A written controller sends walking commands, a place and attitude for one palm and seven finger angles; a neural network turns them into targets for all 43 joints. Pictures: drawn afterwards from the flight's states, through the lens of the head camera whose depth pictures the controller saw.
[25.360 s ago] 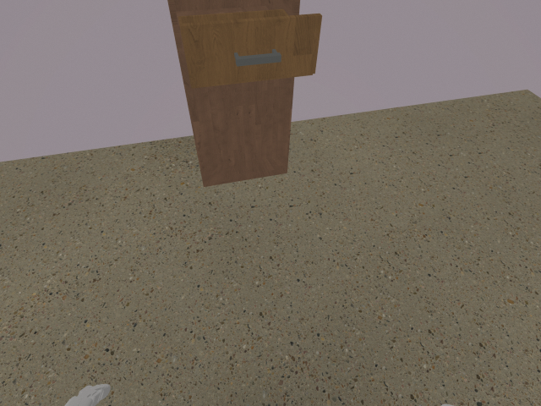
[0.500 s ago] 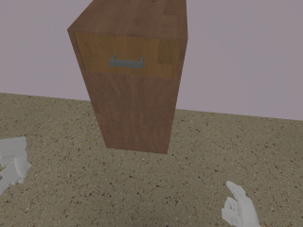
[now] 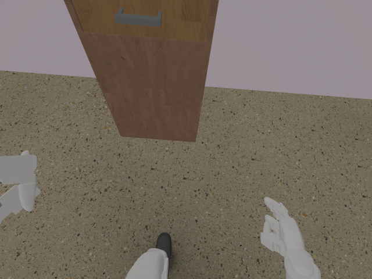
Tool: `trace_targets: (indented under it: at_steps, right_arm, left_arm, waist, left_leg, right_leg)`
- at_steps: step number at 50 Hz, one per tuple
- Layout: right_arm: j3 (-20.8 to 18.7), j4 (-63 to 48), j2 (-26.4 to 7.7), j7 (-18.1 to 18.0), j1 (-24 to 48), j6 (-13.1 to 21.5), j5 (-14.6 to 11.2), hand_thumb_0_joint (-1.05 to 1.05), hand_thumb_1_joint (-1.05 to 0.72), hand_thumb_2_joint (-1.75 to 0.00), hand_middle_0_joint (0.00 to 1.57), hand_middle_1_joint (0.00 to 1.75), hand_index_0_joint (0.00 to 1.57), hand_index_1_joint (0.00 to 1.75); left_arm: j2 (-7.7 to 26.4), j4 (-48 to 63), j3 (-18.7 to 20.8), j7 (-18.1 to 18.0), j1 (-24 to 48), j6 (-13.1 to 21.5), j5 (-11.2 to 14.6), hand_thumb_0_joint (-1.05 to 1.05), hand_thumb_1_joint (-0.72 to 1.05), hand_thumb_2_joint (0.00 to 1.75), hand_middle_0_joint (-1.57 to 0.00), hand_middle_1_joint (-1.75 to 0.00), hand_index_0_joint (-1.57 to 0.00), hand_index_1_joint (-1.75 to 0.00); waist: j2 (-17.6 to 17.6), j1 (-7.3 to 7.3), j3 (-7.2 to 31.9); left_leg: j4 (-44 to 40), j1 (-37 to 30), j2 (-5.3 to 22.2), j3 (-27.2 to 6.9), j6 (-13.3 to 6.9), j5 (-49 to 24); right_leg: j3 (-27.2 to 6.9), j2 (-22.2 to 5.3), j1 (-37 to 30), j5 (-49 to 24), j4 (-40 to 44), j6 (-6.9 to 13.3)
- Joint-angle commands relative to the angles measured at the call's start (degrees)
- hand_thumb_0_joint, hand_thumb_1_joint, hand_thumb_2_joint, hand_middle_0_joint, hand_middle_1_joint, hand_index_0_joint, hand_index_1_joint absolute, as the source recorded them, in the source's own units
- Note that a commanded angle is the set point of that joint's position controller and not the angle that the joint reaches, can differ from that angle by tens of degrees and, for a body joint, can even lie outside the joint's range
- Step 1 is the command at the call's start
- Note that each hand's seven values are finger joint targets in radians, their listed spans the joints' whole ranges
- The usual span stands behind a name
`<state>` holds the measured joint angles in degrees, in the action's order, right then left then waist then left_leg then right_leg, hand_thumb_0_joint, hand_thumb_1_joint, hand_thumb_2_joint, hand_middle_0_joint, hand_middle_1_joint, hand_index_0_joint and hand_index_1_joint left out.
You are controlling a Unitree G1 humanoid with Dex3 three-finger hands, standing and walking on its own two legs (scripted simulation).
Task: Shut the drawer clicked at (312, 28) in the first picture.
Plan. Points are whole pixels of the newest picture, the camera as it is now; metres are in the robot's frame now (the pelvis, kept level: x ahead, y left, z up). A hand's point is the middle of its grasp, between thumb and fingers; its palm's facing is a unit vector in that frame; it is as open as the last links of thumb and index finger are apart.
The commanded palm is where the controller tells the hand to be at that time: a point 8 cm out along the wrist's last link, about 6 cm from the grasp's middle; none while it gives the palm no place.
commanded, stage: step back with the hand held close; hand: left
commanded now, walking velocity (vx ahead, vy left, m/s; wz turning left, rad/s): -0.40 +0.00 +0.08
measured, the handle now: (139, 16) +0.79 +0.22 +0.04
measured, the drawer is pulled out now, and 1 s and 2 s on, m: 0.00 0.00 0.00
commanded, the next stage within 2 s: stop stepping back and stand still in 0.04 s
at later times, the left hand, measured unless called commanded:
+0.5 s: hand out of the picture +0.04 +0.24 +0.18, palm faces +0.43 -0.82 -0.38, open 3.3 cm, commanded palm +0.00 +0.28 +0.19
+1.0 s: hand out of the picture +0.00 +0.26 +0.18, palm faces +0.47 -0.77 -0.42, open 3.3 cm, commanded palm -0.06 +0.29 +0.19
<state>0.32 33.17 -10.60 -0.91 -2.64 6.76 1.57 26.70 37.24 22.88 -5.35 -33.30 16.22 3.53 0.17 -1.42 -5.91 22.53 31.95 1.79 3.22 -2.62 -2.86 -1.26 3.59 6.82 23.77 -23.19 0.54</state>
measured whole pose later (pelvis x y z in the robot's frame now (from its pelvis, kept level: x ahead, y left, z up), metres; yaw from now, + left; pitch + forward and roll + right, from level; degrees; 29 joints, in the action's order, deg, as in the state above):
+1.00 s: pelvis -0.17 +0.00 +0.01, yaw +4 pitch -2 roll +0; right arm -0.3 40.0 -11.3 -3.6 -14.3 4.4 0.7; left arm 21.7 31.3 21.6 -8.4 -33.6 11.7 1.4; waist 1.3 -0.5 0.7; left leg 50.0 25.7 1.4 3.2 -0.3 20.1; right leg 5.8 -0.4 10.9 17.8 -30.3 2.3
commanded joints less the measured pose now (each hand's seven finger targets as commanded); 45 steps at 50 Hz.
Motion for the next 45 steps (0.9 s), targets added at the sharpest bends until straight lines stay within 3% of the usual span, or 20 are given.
trace_targets:
  at_steps: [1,3,5,7,8,10,13,16,19,21,26,27,28,29,30,33,40,42,43,45]
  right_arm:
    - [-2.8,-11.0,-7.4,-0.9,-1.5,-0.8,-2.7,0.00,-0.90,-0.90,0.20,0.30,0.20,0.30]
    - [-2.4,-13.9,-7.6,-2.2,2.4,-1.7,-5.0,0.00,-0.90,-0.90,0.20,0.30,0.20,0.30]
    - [-1.8,-12.6,-6.8,-2.8,3.6,-1.7,-4.6,0.00,-0.90,-0.90,0.20,0.30,0.20,0.30]
    - [-0.3,-10.9,-6.9,-4.2,4.3,-1.2,-3.2,0.00,-0.90,-0.90,0.20,0.30,0.20,0.30]
    - [-0.7,-9.2,-7.9,-4.5,0.8,-1.4,-2.9,0.00,-0.90,-0.90,0.20,0.30,0.20,0.30]
    - [-2.9,-7.3,-9.9,-3.3,-5.6,-0.3,-2.2,0.00,-0.90,-0.90,0.20,0.30,0.20,0.30]
    - [-3.0,-8.2,-9.6,-3.3,-4.6,1.5,-1.7,0.00,-0.90,-0.90,0.20,0.30,0.20,0.30]
    - [-2.9,-10.9,-9.2,-3.8,-2.8,0.5,-2.6,0.00,-0.90,-0.90,0.20,0.30,0.20,0.30]
    - [-3.7,-9.6,-8.0,-3.9,-2.7,-1.0,-1.6,0.00,-0.90,-0.90,0.20,0.30,0.20,0.30]
    - [-3.6,-7.6,-8.1,-3.9,-4.2,-0.9,-1.0,0.00,-0.90,-0.90,0.20,0.30,0.20,0.30]
    - [-2.3,-5.3,-7.7,-5.2,-6.1,1.0,-0.9,0.00,-0.90,-0.90,0.20,0.30,0.20,0.30]
    - [-2.7,-5.9,-9.0,-5.4,-6.8,2.0,-1.2,0.00,-0.90,-0.90,0.20,0.30,0.20,0.30]
    - [-2.9,-6.5,-10.4,-5.1,-7.8,2.6,-1.2,0.00,-0.90,-0.90,0.20,0.30,0.20,0.30]
    - [-2.6,-7.0,-8.9,-4.5,-7.6,3.4,-1.0,0.00,-0.90,-0.90,0.20,0.30,0.20,0.30]
    - [-2.9,-6.5,-8.0,-3.8,-7.3,3.8,-0.9,0.00,-0.90,-0.90,0.20,0.30,0.20,0.30]
    - [-3.0,-6.5,-7.4,-2.0,-6.1,4.0,-1.4,0.00,-0.90,-0.90,0.20,0.30,0.20,0.30]
    - [-2.2,-6.3,-7.4,-3.2,-4.9,1.5,-0.1,0.00,-0.90,-0.90,0.20,0.30,0.20,0.30]
    - [-2.7,-5.8,-6.8,-3.3,-5.9,0.3,-0.7,0.00,-0.90,-0.90,0.20,0.30,0.20,0.30]
    - [-3.0,-5.9,-6.3,-3.3,-5.7,-0.2,-1.3,0.00,-0.90,-0.90,0.20,0.30,0.20,0.30]
    - [-2.7,-3.9,-6.9,-3.4,-6.3,1.2,-0.2,0.00,-0.90,-0.90,0.20,0.30,0.20,0.30]
  left_arm:
    - [12.7,15.2,14.8,-0.7,-8.7,4.5,2.6,0.00,0.90,0.90,-1.40,-1.60,-1.40,-1.60]
    - [13.2,10.2,17.9,-0.9,-13.1,3.8,3.0,0.00,0.90,0.90,-1.40,-1.60,-1.40,-1.60]
    - [11.0,7.2,15.5,-0.7,-12.9,2.5,2.5,0.00,0.90,0.90,-1.40,-1.60,-1.40,-1.60]
    - [7.0,4.0,11.0,0.2,-10.2,1.5,2.5,0.00,0.90,0.90,-1.40,-1.60,-1.40,-1.60]
    - [5.7,5.0,8.3,-0.1,-8.2,1.2,2.4,0.00,0.90,0.90,-1.40,-1.60,-1.40,-1.60]
    - [5.3,5.1,5.1,-1.0,-3.6,0.3,1.2,0.00,0.90,0.90,-1.40,-1.60,-1.40,-1.60]
    - [4.0,4.6,3.1,-2.3,-1.9,-1.4,0.0,0.00,0.90,0.90,-1.40,-1.60,-1.40,-1.60]
    - [5.6,7.8,4.4,-3.2,-3.4,-2.3,-1.2,0.00,0.90,0.90,-1.40,-1.60,-1.40,-1.60]
    - [7.5,11.0,5.3,-3.7,0.0,-1.9,-1.5,0.00,0.90,0.90,-1.40,-1.60,-1.40,-1.60]
    - [7.1,11.6,5.5,-3.9,3.9,-1.3,-2.3,0.00,0.90,0.90,-1.40,-1.60,-1.40,-1.60]
    - [3.2,4.3,2.6,-5.1,7.8,-1.4,-2.5,0.00,0.90,0.90,-1.40,-1.60,-1.40,-1.60]
    - [1.8,4.7,1.1,-5.0,7.8,-1.2,-2.3,0.00,0.90,0.90,-1.40,-1.60,-1.40,-1.60]
    - [2.4,7.9,1.7,-5.3,10.4,-0.4,-2.8,0.00,0.90,0.90,-1.40,-1.60,-1.40,-1.60]
    - [4.2,9.3,3.1,-5.5,11.5,0.3,-3.9,0.00,0.90,0.90,-1.40,-1.60,-1.40,-1.60]
    - [5.4,5.0,5.2,-4.9,7.0,0.5,-4.0,0.00,0.90,0.90,-1.40,-1.60,-1.40,-1.60]
    - [3.5,8.7,4.0,-4.1,0.3,-0.3,-3.4,0.00,0.90,0.90,-1.40,-1.60,-1.40,-1.60]
    - [5.2,7.3,5.0,-4.7,-2.2,-2.0,-2.8,0.00,0.90,0.90,-1.40,-1.60,-1.40,-1.60]
    - [5.0,5.6,4.6,-4.5,-1.3,-2.9,-3.0,0.00,0.90,0.90,-1.40,-1.60,-1.40,-1.60]
    - [6.1,6.0,4.8,-4.2,1.0,-3.2,-2.3,0.00,0.90,0.90,-1.40,-1.60,-1.40,-1.60]
    - [10.3,7.7,8.6,-4.2,6.2,-0.7,-1.4,0.00,0.90,0.90,-1.40,-1.60,-1.40,-1.60]
  waist:
    - [4.7,-0.56,27.8]
    - [18.6,-1.49,21.7]
    - [10.0,-1.01,15.0]
    - [-0.7,1.42,11.7]
    - [-6.9,2.56,13.4]
    - [-12.2,2.57,17.4]
    - [-10.1,0.83,11.5]
    - [-2.9,0.81,7.9]
    - [14.0,1.66,4.1]
    - [8.9,3.41,3.3]
    - [-3.0,3.50,3.3]
    - [-9.6,3.79,2.5]
    - [-23.3,3.87,2.6]
    - [-21.9,3.79,1.4]
    - [-11.0,2.71,2.8]
    - [-5.5,2.26,4.8]
    - [-13.3,1.34,6.6]
    - [0.9,1.44,6.9]
    - [13.4,1.59,5.6]
    - [8.4,3.30,5.5]
  left_leg:
    - [10.0,-31.3,3.2,-1.8,-0.1,-15.8]
    - [20.1,-14.1,-2.1,-0.2,1.3,19.5]
    - [22.0,-4.7,-1.8,-2.5,1.3,26.1]
    - [8.5,-11.1,-1.8,-0.8,1.6,10.7]
    - [2.8,-21.1,-0.1,-1.6,0.7,-10.4]
    - [0.6,-33.7,10.6,-12.6,-4.5,-28.9]
    - [-10.7,-14.7,12.4,-19.3,-6.7,17.8]
    - [-7.8,-0.1,4.3,-10.7,-1.6,38.0]
    - [35.0,-11.1,-4.0,-4.7,3.2,27.1]
    - [39.8,-11.0,-1.5,-5.3,2.8,24.2]
    - [7.3,-19.1,-0.9,0.7,0.6,27.5]
    - [-2.5,-18.0,2.5,-7.8,-1.0,34.6]
    - [-11.2,-18.5,12.2,-26.4,-5.2,43.2]
    - [-14.7,-14.6,17.1,-34.3,-9.2,43.5]
    - [-13.3,-14.0,17.1,-32.2,-10.3,40.4]
    - [-11.8,-13.9,13.9,-25.2,-7.8,35.7]
    - [-9.1,0.6,8.9,-12.0,-2.0,42.3]
    - [12.3,3.3,1.8,-4.7,0.0,35.7]
    - [28.2,6.9,-2.2,-1.6,1.3,29.1]
    - [39.0,5.7,0.1,-1.2,3.1,24.3]
  right_leg:
    - [-0.2,-7.1,3.0,-43.3,5.1,-5.7]
    - [-2.2,-15.5,1.1,-63.9,2.1,-6.3]
    - [-3.7,-18.4,1.0,-65.5,-0.4,-3.0]
    - [-2.7,-14.1,4.3,-65.8,-6.2,-1.8]
    - [1.6,-9.3,7.5,-56.9,-10.2,-3.8]
    - [0.7,-2.6,17.6,-3.2,-20.1,-4.5]
    - [-1.2,-2.8,8.3,9.0,-19.3,-2.0]
    - [2.0,-3.5,-3.9,2.5,-4.5,-0.2]
    - [-25.0,-24.8,26.4,28.3,19.3,9.3]
    - [-18.0,-22.0,29.0,23.8,15.7,8.9]
    - [-1.2,-12.6,22.8,19.1,-0.1,4.7]
    - [1.7,-8.8,21.3,14.5,-10.9,2.7]
    - [5.8,-2.1,25.5,9.1,-28.4,-0.5]
    - [2.1,-1.5,27.7,6.2,-40.5,-0.6]
    - [0.4,-3.7,27.0,2.3,-43.8,-0.6]
    - [1.4,-5.5,24.6,-2.4,-38.4,-0.8]
    - [9.7,-1.1,-5.6,5.9,-8.2,1.9]
    - [-3.1,-8.9,-6.6,9.4,4.8,5.8]
    - [-22.0,-21.0,-2.8,13.4,13.6,10.6]
    - [-18.1,-23.9,-0.9,-19.1,9.7,12.7]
